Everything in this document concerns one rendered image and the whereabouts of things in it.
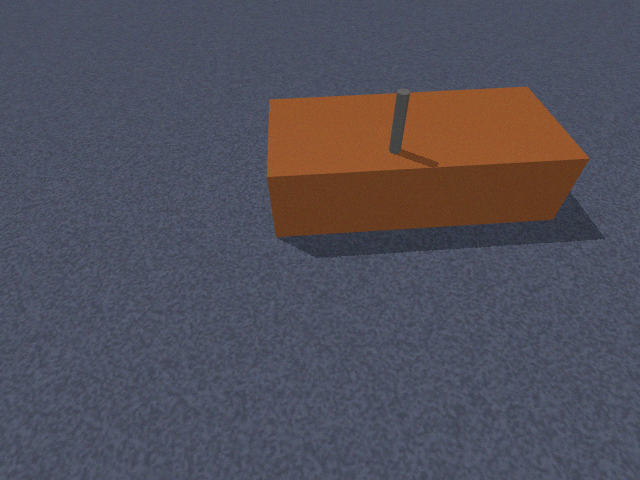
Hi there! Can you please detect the can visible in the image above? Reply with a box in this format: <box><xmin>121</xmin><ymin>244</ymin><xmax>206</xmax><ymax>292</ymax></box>
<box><xmin>389</xmin><ymin>88</ymin><xmax>410</xmax><ymax>154</ymax></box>

